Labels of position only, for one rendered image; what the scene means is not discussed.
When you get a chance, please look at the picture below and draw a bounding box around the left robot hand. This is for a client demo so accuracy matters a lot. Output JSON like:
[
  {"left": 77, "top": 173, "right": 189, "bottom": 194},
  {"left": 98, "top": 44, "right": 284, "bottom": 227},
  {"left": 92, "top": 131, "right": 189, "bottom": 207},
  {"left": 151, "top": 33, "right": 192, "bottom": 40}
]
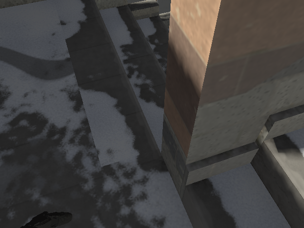
[{"left": 20, "top": 211, "right": 72, "bottom": 228}]

